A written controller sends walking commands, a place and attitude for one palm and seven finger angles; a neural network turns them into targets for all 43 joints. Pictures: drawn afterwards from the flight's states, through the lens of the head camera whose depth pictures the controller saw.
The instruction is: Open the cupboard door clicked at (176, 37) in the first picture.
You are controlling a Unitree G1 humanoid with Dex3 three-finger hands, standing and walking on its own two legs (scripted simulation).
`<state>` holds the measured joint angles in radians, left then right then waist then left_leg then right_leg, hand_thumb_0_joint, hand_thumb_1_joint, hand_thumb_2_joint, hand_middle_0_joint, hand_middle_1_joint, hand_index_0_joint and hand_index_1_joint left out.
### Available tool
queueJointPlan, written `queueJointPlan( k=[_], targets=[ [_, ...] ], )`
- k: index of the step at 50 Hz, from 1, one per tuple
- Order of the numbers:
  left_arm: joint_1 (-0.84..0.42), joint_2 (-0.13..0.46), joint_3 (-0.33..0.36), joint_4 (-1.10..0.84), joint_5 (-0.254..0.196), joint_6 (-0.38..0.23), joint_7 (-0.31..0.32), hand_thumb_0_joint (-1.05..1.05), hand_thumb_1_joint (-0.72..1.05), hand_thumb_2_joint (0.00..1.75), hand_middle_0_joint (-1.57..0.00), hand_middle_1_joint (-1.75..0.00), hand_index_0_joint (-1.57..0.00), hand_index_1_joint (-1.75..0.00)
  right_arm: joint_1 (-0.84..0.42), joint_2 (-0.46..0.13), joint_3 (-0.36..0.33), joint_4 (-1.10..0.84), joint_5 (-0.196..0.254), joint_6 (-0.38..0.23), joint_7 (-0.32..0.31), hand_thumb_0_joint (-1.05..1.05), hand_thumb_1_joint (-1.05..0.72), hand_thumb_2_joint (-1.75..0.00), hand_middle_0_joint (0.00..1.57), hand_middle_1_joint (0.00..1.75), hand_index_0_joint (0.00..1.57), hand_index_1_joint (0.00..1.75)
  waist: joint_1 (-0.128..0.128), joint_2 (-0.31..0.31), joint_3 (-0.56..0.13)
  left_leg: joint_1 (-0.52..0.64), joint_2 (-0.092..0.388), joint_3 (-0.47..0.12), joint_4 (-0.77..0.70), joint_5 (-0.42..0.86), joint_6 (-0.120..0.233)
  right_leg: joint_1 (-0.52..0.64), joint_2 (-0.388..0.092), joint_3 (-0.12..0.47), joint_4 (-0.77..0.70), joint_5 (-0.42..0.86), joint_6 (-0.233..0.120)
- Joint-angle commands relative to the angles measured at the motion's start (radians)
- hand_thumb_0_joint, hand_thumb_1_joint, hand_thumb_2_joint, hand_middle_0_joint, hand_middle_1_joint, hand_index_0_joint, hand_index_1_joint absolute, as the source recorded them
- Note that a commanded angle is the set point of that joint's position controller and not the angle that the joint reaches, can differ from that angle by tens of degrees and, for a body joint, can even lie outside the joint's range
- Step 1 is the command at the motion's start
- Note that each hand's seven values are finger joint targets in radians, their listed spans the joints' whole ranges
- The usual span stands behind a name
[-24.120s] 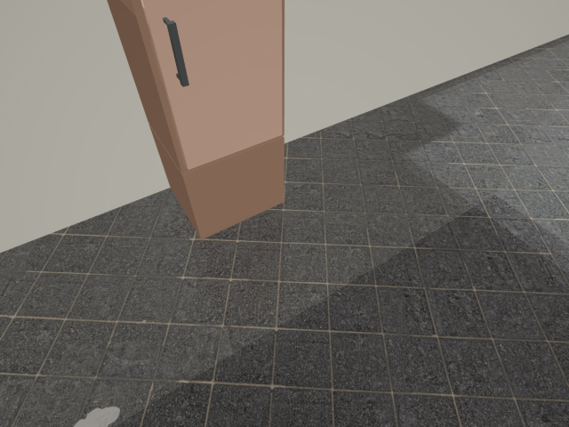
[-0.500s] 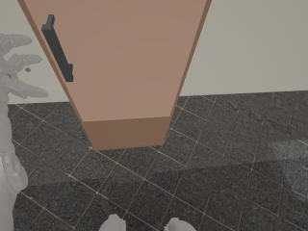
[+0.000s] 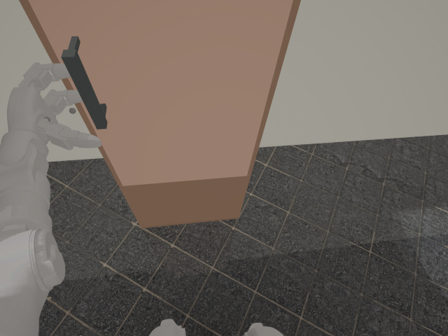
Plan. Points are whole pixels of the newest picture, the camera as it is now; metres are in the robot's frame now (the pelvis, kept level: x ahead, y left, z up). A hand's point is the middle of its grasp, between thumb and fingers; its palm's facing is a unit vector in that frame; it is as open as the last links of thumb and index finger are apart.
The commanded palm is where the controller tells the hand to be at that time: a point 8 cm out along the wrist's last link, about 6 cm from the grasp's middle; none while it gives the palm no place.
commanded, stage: slide the fingers in behind the handle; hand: left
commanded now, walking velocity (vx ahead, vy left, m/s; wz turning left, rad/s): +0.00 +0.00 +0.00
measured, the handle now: (89, 87) +0.54 +0.22 +0.11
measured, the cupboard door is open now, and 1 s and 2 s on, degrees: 0 0 1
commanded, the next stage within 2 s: close the thumb around the handle in 1.02 s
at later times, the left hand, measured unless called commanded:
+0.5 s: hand (97, 109) +0.49 +0.20 +0.11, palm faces +0.03 -1.00 +0.02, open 14.0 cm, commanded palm +0.46 +0.25 +0.11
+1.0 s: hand (96, 112) +0.48 +0.20 +0.11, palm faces +0.06 -1.00 +0.01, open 14.0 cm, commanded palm +0.45 +0.25 +0.11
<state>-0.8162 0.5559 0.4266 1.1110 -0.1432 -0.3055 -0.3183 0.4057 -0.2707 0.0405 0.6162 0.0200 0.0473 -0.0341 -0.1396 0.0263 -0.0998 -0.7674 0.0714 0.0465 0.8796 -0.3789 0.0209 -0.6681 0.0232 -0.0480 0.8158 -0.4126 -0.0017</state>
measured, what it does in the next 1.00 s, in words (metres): stands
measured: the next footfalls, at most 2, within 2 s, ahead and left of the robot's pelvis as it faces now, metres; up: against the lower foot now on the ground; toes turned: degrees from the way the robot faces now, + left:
none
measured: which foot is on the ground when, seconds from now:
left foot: down 0.00-1.00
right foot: down 0.00-1.00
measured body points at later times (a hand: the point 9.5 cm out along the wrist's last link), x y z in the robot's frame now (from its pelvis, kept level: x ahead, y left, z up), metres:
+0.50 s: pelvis +0.00 -0.01 +0.00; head +0.09 +0.01 +0.44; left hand +0.48 +0.25 +0.11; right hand +0.03 -0.28 -0.11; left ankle +0.02 +0.10 -0.70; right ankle -0.01 -0.12 -0.70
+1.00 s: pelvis +0.00 -0.01 +0.00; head +0.08 +0.01 +0.44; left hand +0.47 +0.25 +0.11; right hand +0.03 -0.28 -0.11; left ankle +0.02 +0.10 -0.70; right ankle -0.01 -0.12 -0.70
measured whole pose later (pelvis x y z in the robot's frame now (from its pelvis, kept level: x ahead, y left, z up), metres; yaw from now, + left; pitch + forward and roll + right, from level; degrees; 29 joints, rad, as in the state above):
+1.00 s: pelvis +0.00 -0.01 +0.00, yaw +1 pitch +15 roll -2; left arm -0.84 0.47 0.37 1.12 -0.13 -0.32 -0.24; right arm 0.38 -0.27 0.03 0.64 0.02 0.04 -0.03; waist -0.14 0.02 -0.09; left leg -0.75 0.07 0.03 0.87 -0.37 0.01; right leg -0.66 0.02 -0.06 0.82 -0.42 -0.01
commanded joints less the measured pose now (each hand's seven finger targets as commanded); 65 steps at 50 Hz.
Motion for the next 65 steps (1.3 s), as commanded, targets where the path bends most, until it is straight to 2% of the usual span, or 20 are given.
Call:
queueJointPlan(
  k=[1,4,7,12,14,19,21,25,32,35,37,44,45,46,52,56,58,60,62,65],
  targets=[
    [-0.402,0.250,0.011,-0.186,-0.024,-0.060,-0.003,0.00,-0.50,0.30,-0.30,-1.20,-0.30,-1.20,0.101,-0.180,-0.071,-0.072,0.002,-0.014,-0.014,0.00,-0.90,-0.90,0.20,0.30,0.20,0.30,0.007,0.058,-0.341,0.347,-0.037,-0.066,-0.089,0.306,0.016,0.057,0.039,0.011,-0.099,0.330,-0.007],
    [-0.444,0.228,-0.006,-0.198,-0.025,-0.059,0.001,0.00,-0.50,0.30,-0.30,-1.20,-0.30,-1.20,0.105,-0.179,-0.073,-0.067,0.000,-0.018,-0.016,0.00,-0.90,-0.90,0.20,0.30,0.20,0.30,-0.004,0.053,-0.325,0.340,-0.040,-0.066,-0.088,0.285,0.021,0.050,0.037,0.016,-0.106,0.316,-0.007],
    [-0.459,0.259,0.015,-0.205,-0.021,-0.069,0.007,0.00,-0.50,0.30,-0.30,-1.20,-0.30,-1.20,0.103,-0.179,-0.074,-0.060,0.001,-0.021,-0.017,0.00,-0.90,-0.90,0.20,0.30,0.20,0.30,-0.001,0.068,-0.356,0.347,-0.041,-0.066,-0.084,0.283,0.019,0.056,0.034,0.022,-0.103,0.319,-0.006],
    [-0.523,0.197,-0.041,-0.226,-0.013,-0.091,0.019,0.00,-0.50,0.30,-0.30,-1.20,-0.30,-1.20,0.098,-0.173,-0.074,-0.043,-0.002,-0.031,-0.013,0.00,-0.90,-0.90,0.20,0.30,0.20,0.30,-0.016,0.137,-0.381,0.403,-0.038,-0.085,-0.075,0.290,0.012,-0.002,0.034,0.015,-0.093,0.288,-0.011],
    [-0.536,0.167,-0.059,-0.217,-0.014,-0.090,0.025,0.00,-0.50,0.30,-0.30,-1.20,-0.30,-1.20,0.105,-0.173,-0.075,-0.036,-0.005,-0.034,-0.012,0.00,-0.90,-0.90,0.20,0.30,0.20,0.30,-0.025,0.114,-0.378,0.407,-0.037,-0.091,-0.074,0.291,0.013,-0.008,0.036,0.010,-0.094,0.280,-0.012],
    [-0.516,0.179,-0.034,-0.181,-0.017,-0.066,0.041,0.00,-0.50,0.30,-0.30,-1.20,-0.30,-1.20,0.111,-0.177,-0.077,-0.032,-0.008,-0.035,-0.010,0.00,-0.90,-0.90,0.20,0.30,0.20,0.30,-0.018,0.071,-0.389,0.374,-0.042,-0.081,-0.069,0.304,0.018,0.029,0.035,0.015,-0.093,0.317,-0.009],
    [-0.507,0.211,-0.011,-0.194,-0.008,-0.067,0.052,0.00,-0.50,0.30,-0.30,-1.20,-0.30,-1.20,0.111,-0.177,-0.078,-0.036,-0.007,-0.032,-0.008,0.00,-0.90,-0.90,0.20,0.30,0.20,0.30,-0.002,0.088,-0.421,0.382,-0.042,-0.079,-0.068,0.331,0.015,0.046,0.033,0.016,-0.084,0.342,-0.008],
    [-0.467,0.198,-0.004,-0.226,0.004,-0.083,0.083,0.00,-0.50,0.30,-0.30,-1.20,-0.30,-1.20,0.110,-0.168,-0.077,-0.052,-0.010,-0.030,0.001,0.00,-0.90,-0.90,0.20,0.30,0.20,0.30,0.016,0.095,-0.438,0.394,-0.043,-0.074,-0.064,0.380,0.013,0.063,0.037,0.014,-0.072,0.382,-0.009],
    [-0.392,0.192,0.012,-0.230,0.001,-0.069,0.098,0.00,-0.50,0.30,-0.30,-1.20,-0.30,-1.20,0.104,-0.164,-0.080,-0.072,-0.007,-0.020,0.006,0.00,-0.90,-0.90,0.20,0.30,0.20,0.30,0.029,0.039,-0.401,0.337,-0.048,-0.047,-0.079,0.356,0.019,0.132,0.036,0.022,-0.086,0.427,-0.004],
    [-0.415,0.210,0.012,-0.247,0.009,-0.078,0.094,0.00,-0.50,0.30,-0.30,-1.20,-0.30,-1.20,0.102,-0.164,-0.079,-0.071,-0.005,-0.016,0.002,0.00,-0.90,-0.90,0.20,0.30,0.20,0.30,0.023,0.059,-0.389,0.339,-0.049,-0.047,-0.083,0.349,0.020,0.131,0.034,0.026,-0.087,0.425,-0.006],
    [-0.435,0.149,-0.030,-0.278,-0.001,-0.088,0.087,0.00,-0.50,0.30,-0.30,-1.20,-0.30,-1.20,0.098,-0.157,-0.081,-0.068,-0.005,-0.020,0.003,0.00,-0.90,-0.90,0.20,0.30,0.20,0.30,0.015,0.084,-0.396,0.383,-0.047,-0.052,-0.082,0.361,0.017,0.102,0.036,0.022,-0.092,0.411,-0.008],
    [-0.472,0.160,-0.026,-0.207,-0.012,-0.090,0.079,0.00,-0.50,0.30,-0.30,-1.20,-0.30,-1.20,0.100,-0.167,-0.078,-0.040,-0.005,-0.024,-0.005,0.00,-0.90,-0.90,0.20,0.30,0.20,0.30,-0.007,0.037,-0.345,0.351,-0.047,-0.064,-0.083,0.288,0.020,0.073,0.034,0.025,-0.106,0.344,-0.007],
    [-0.485,0.187,-0.015,-0.212,-0.005,-0.092,0.082,0.00,-0.50,0.30,-0.30,-1.20,-0.30,-1.20,0.096,-0.169,-0.078,-0.040,-0.004,-0.023,-0.006,0.00,-0.90,-0.90,0.20,0.30,0.20,0.30,-0.004,0.060,-0.361,0.351,-0.046,-0.065,-0.086,0.285,0.018,0.073,0.030,0.027,-0.101,0.340,-0.006],
    [-0.479,0.156,-0.038,-0.200,-0.004,-0.087,0.081,0.00,-0.50,0.30,-0.30,-1.20,-0.30,-1.20,0.092,-0.164,-0.077,-0.042,-0.003,-0.025,-0.006,0.00,-0.90,-0.90,0.20,0.30,0.20,0.30,-0.010,0.058,-0.359,0.353,-0.049,-0.062,-0.085,0.281,0.019,0.068,0.031,0.027,-0.103,0.337,-0.004],
    [-0.451,0.169,-0.020,-0.227,-0.004,-0.099,0.082,0.00,-0.50,0.30,-0.30,-1.20,-0.30,-1.20,0.090,-0.163,-0.079,-0.050,-0.007,-0.026,-0.001,0.00,-0.90,-0.90,0.20,0.30,0.20,0.30,0.013,0.086,-0.418,0.379,-0.050,-0.061,-0.074,0.343,0.015,0.092,0.032,0.024,-0.087,0.385,-0.008],
    [-0.489,0.138,-0.054,-0.200,-0.001,-0.084,0.083,0.00,-0.50,0.30,-0.30,-1.20,-0.30,-1.20,0.090,-0.166,-0.079,-0.046,-0.004,-0.024,-0.003,0.00,-0.90,-0.90,0.20,0.30,0.20,0.30,-0.013,0.061,-0.356,0.361,-0.045,-0.068,-0.081,0.292,0.017,0.045,0.033,0.019,-0.098,0.332,-0.004],
    [-0.495,0.163,-0.043,-0.179,-0.001,-0.075,0.086,0.00,-0.39,0.35,-0.31,-1.21,-0.31,-1.21,0.092,-0.172,-0.076,-0.045,-0.003,-0.023,-0.005,0.00,-0.90,-0.90,0.20,0.30,0.20,0.30,-0.014,0.054,-0.339,0.338,-0.046,-0.070,-0.086,0.261,0.017,0.046,0.031,0.022,-0.103,0.306,-0.006],
    [-0.496,0.197,-0.009,-0.210,0.000,-0.087,0.090,0.00,-0.28,0.40,-0.32,-1.22,-0.32,-1.22,0.095,-0.173,-0.079,-0.050,-0.005,-0.026,-0.007,0.00,-0.90,-0.90,0.20,0.30,0.20,0.30,-0.001,0.059,-0.392,0.357,-0.047,-0.069,-0.083,0.293,0.017,0.073,0.031,0.024,-0.095,0.335,-0.006],
    [-0.493,0.160,-0.036,-0.210,-0.003,-0.092,0.087,0.00,-0.16,0.44,-0.32,-1.24,-0.32,-1.24,0.090,-0.165,-0.076,-0.050,-0.005,-0.028,-0.005,0.00,-0.90,-0.90,0.20,0.30,0.20,0.30,-0.004,0.093,-0.386,0.371,-0.047,-0.066,-0.078,0.305,0.014,0.056,0.033,0.023,-0.093,0.339,-0.008],
    [-0.484,0.191,-0.011,-0.218,0.000,-0.107,0.085,0.00,0.00,0.52,-0.34,-1.25,-0.34,-1.25,0.099,-0.170,-0.079,-0.045,-0.008,-0.029,-0.003,0.00,-0.90,-0.90,0.20,0.30,0.20,0.30,0.002,0.069,-0.414,0.375,-0.044,-0.073,-0.074,0.321,0.015,0.067,0.035,0.022,-0.086,0.348,-0.008]
  ],
)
